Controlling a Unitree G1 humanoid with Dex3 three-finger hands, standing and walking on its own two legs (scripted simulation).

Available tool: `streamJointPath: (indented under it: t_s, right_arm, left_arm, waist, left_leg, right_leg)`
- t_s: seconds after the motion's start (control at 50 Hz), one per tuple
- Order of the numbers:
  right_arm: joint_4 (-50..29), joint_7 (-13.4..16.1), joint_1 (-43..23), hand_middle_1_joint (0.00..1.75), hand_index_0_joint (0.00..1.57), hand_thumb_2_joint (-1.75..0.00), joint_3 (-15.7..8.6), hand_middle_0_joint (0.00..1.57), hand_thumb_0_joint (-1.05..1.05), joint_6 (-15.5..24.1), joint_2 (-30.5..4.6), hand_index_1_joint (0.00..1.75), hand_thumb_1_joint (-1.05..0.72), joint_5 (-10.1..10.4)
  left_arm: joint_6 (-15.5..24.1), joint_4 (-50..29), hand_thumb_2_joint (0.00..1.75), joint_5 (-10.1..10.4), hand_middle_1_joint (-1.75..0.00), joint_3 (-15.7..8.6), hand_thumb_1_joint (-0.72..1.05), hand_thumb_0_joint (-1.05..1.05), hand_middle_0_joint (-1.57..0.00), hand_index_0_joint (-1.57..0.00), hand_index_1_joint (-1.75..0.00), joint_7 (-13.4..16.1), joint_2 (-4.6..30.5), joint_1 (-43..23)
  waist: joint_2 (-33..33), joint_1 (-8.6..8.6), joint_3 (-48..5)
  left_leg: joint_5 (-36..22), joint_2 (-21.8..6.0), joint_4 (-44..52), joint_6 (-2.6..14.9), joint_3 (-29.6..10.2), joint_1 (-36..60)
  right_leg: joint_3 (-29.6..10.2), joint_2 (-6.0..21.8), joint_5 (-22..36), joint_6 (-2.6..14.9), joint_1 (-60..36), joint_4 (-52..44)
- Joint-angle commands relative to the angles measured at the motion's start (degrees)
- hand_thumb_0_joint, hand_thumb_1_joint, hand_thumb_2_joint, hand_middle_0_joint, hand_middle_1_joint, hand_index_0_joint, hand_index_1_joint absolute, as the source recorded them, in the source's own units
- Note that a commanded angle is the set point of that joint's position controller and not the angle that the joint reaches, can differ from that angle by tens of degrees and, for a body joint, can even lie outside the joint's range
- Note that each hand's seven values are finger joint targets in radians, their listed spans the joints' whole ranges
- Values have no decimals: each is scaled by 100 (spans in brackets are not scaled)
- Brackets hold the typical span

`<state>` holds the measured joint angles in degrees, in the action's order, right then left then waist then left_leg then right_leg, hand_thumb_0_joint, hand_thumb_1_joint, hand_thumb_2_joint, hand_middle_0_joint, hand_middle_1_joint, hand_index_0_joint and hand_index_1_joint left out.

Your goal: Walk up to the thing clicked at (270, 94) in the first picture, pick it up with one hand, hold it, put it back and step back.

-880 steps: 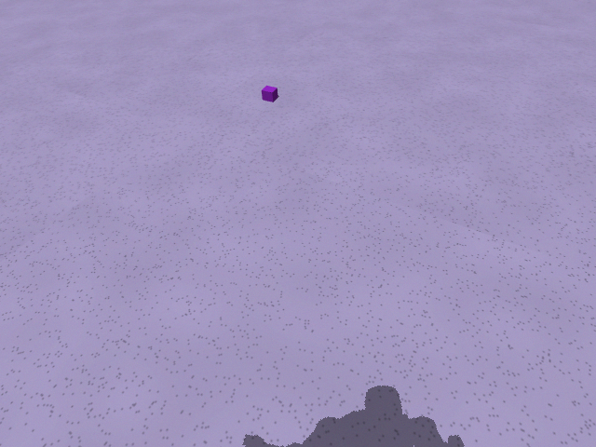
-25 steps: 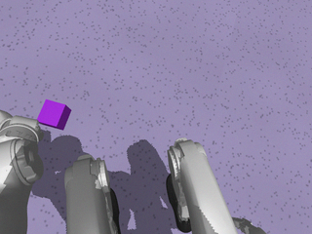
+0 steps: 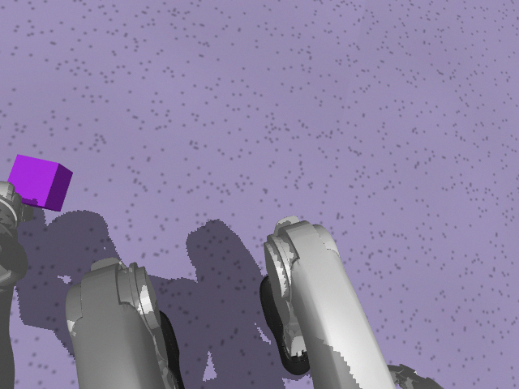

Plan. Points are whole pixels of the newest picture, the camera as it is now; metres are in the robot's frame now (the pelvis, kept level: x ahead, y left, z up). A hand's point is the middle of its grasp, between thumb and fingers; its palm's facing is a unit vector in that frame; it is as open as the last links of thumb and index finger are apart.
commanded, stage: rise first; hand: left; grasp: from above
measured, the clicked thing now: (39, 184) +0.49 +0.33 -0.30
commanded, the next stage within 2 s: approach in 0.26 s
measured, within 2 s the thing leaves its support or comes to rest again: neither
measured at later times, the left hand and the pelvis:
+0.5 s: hand out of the picture +0.43 +0.34 -0.18, palm faces -0.04 -0.46 -0.89, open 13.8 cm; pelvis +0.00 +0.00 -0.01, yaw -1 degrees
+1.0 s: hand (26, 152) +0.51 +0.30 -0.20, palm faces +0.07 -0.46 -0.89, open 14.3 cm; pelvis +0.00 +0.01 -0.01, yaw -5 degrees
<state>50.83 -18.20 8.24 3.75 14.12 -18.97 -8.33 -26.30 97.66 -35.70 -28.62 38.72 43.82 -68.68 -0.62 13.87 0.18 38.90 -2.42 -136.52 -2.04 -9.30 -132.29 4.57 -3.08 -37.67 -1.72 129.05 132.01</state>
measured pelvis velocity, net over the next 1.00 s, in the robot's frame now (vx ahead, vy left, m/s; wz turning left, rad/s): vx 0.00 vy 0.01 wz -0.09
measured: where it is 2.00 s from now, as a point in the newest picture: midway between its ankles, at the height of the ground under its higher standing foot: (231, 360)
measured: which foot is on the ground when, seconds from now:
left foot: down 0.00-1.00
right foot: down 0.00-1.00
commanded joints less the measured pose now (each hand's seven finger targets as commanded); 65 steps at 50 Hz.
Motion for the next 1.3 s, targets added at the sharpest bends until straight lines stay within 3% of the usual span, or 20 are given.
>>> streamJointPath:
  t_s: [0.0, 0.06, 0.1, 0.12, 0.14, 0.22, 0.28, 0.34, 0.38, 0.5, 0.62, 0.72, 0.82, 0.96, 1.0, 1.06, 1.14, 1.16, 1.22, 1.28]
  right_arm:
    - [78, -5, 1416, 30, 20, -90, -314, 20, 0, 46, -1399, 30, -91, 30]
    - [45, -28, 1467, 30, 20, -90, -328, 20, 0, 19, -1474, 30, -91, 26]
    - [47, -44, 1408, 30, 20, -90, -317, 20, 0, 3, -1476, 30, -91, 9]
    - [58, -45, 1455, 30, 20, -90, -313, 20, 0, 14, -1498, 30, -91, 22]
    - [67, -53, 1410, 30, 20, -90, -314, 20, 0, 3, -1493, 30, -91, 1]
    - [52, -100, 1505, 30, 20, -90, -240, 20, 0, 14, -1474, 30, -92, 11]
    - [56, -130, 1455, 30, 20, -90, -219, 20, 0, 2, -1505, 30, -92, -20]
    - [79, -130, 1360, 30, 20, -91, -266, 20, 0, -11, -1621, 30, -92, -16]
    - [67, -152, 1431, 30, 20, -90, -197, 20, 0, 11, -1588, 30, -90, -15]
    - [114, -189, 1344, 30, 20, -90, -34, 20, 0, 99, -1729, 30, -91, -137]
    - [219, -235, 1273, 30, 20, -90, 320, 20, 0, 151, -1879, 30, -92, -297]
    - [122, -302, 1180, 30, 20, -90, 582, 20, 0, 157, -2032, 30, -92, -309]
    - [-146, -377, 1029, 30, 20, -90, 634, 20, 0, 85, -2256, 30, -93, -244]
    - [-395, -621, 1464, 30, 20, -91, 549, 20, 0, -126, -2206, 30, -93, 44]
    - [-497, -674, 1462, 30, 20, -91, 422, 20, 0, -156, -2213, 30, -93, 162]
    - [-660, -802, 1577, 30, 20, -90, 285, 20, 0, -224, -2130, 30, -93, 345]
    - [-519, -800, 1691, 30, 20, -90, 180, 20, 0, -268, -2001, 30, -92, 448]
    - [-536, -781, 1693, 30, 20, -90, 174, 20, 0, -245, -1996, 30, -92, 447]
    - [-405, -773, 1715, 30, 20, -90, 126, 20, 0, -252, -1954, 30, -92, 349]
    - [-281, -735, 1605, 30, 20, -90, 135, 20, 0, -201, -1954, 30, -91, 203]
  left_arm:
    - [25, -689, 95, -133, -91, 153, -46, 0, -18, -15, -94, 215, 1515, -1665]
    - [-3, -752, 97, -167, -91, 82, -48, 0, -17, -14, -95, 256, 1618, -1636]
    - [-49, -798, 98, -166, -92, 251, -49, 0, -16, -13, -96, 182, 1568, -1629]
    - [-35, -794, 97, -165, -91, 153, -47, 0, -17, -14, -95, 204, 1603, -1672]
    - [-55, -755, 97, -155, -92, 241, -48, 0, -17, -14, -95, 193, 1568, -1629]
    - [-62, -744, 94, -144, -88, 162, -45, 0, -20, -17, -92, 260, 1560, -1579]
    - [-106, -775, 94, -104, -90, 232, -45, 0, -18, -16, -93, 269, 1586, -1768]
    - [-142, -593, 96, -103, -85, 213, -48, 0, -22, -17, -91, 298, 1680, -1658]
    - [-141, -542, 101, -139, -99, 243, -54, 0, -9, -6, -102, 326, 1633, -1704]
    - [-54, -120, 102, -172, -102, 355, -57, 0, -9, -6, -105, 643, 1749, -2108]
    - [23, 142, 102, 157, -103, 577, -57, 0, -8, -6, -105, 904, 1878, -2548]
    - [-21, 55, 103, 225, -103, 722, -59, 0, -8, -5, -106, 1037, 2130, -2830]
    - [-147, -284, 105, 64, -102, 595, -61, 0, -8, -4, -106, 1187, 2705, -3104]
    - [-516, -377, 102, 74, -103, 659, -60, 0, -8, -5, -106, 1138, 2582, -2867]
    - [-628, -510, 100, 111, -103, 615, -58, 0, -7, -5, -106, 1054, 2548, -2555]
    - [-775, -515, 98, 301, -103, 524, -56, 0, -7, -6, -105, 940, 2191, -1936]
    - [-736, -530, 96, 571, -102, 692, -52, 0, -8, -7, -103, 729, 1620, -1642]
    - [-709, -652, 94, 609, -103, 691, -51, 0, -8, -8, -103, 709, 1634, -1695]
    - [-601, -802, 95, 518, -102, 634, -50, 0, -8, -8, -103, 776, 1622, -1884]
    - [-462, -868, 94, 509, -103, 704, -49, 0, -8, -8, -103, 822, 1465, -2172]
  waist:
    - [-1560, 106, -4016]
    - [-1739, 73, -4039]
    - [-1675, 157, -3932]
    - [-1722, 141, -3980]
    - [-1699, 191, -3861]
    - [-1714, 167, -3976]
    - [-1614, 261, -3816]
    - [-1657, 222, -3715]
    - [-1564, 329, -3620]
    - [-1540, 654, -3297]
    - [-1620, 1116, -3077]
    - [-2269, 1268, -2992]
    - [-2763, 1217, -3286]
    - [-2564, 1191, -3303]
    - [-2445, 1024, -3349]
    - [-2385, 734, -3506]
    - [-1937, 796, -3035]
    - [-1820, 820, -3052]
    - [-1972, 834, -2973]
    - [-2159, 1070, -2722]
  left_leg:
    - [-1014, -19, 1236, 223, 554, 2743]
    - [-1097, -23, 1246, 200, 541, 2901]
    - [-1049, -11, 1190, 237, 548, 2804]
    - [-1039, -21, 1211, 223, 517, 2812]
    - [-1026, -3, 1183, 252, 529, 2727]
    - [-1182, -31, 1163, 211, 503, 2831]
    - [-1116, -15, 1107, 266, 528, 2599]
    - [-919, -23, 1144, 273, 495, 2593]
    - [-851, -29, 1121, 277, 442, 2613]
    - [-689, -47, 1108, 272, 325, 2527]
    - [-632, -27, 957, 286, 235, 2576]
    - [-791, -64, 995, 196, 104, 2991]
    - [-1249, -85, 918, 173, 98, 3250]
    - [-1180, -83, 772, 252, 131, 2793]
    - [-1158, -76, 822, 256, 110, 2752]
    - [-1204, -95, 931, 208, 34, 2810]
    - [-864, -95, 951, 266, 17, 2393]
    - [-831, -79, 899, 290, 24, 2337]
    - [-758, -104, 1043, 247, -45, 2557]
    - [-545, -99, 1205, 203, -111, 2767]
  right_leg:
    - [519, -65, 1130, 227, -2164, -1370]
    - [530, -58, 1223, 244, -2161, -1330]
    - [541, -77, 1182, 233, -2135, -1339]
    - [557, -72, 1180, 243, -2105, -1320]
    - [557, -67, 1194, 230, -2120, -1317]
    - [568, -82, 1346, 236, -2235, -1289]
    - [571, -80, 1345, 197, -2325, -1337]
    - [605, -96, 1144, 209, -2249, -1343]
    - [629, -94, 1090, 206, -2183, -1375]
    - [693, -103, 1059, 195, -2337, -1373]
    - [785, -59, 1159, 129, -2437, -1395]
    - [901, -25, 1412, 164, -2332, -1228]
    - [957, -10, 1918, 147, -2613, -1112]
    - [973, -158, 1910, 59, -2776, -1269]
    - [994, -187, 1826, 59, -2726, -1306]
    - [1029, -235, 1745, 128, -2505, -1243]
    - [943, -293, 1422, 122, -2173, -1271]
    - [894, -296, 1385, 121, -2195, -1299]
    - [901, -241, 1348, 182, -1998, -1272]
    - [947, -160, 1216, 219, -1927, -1248]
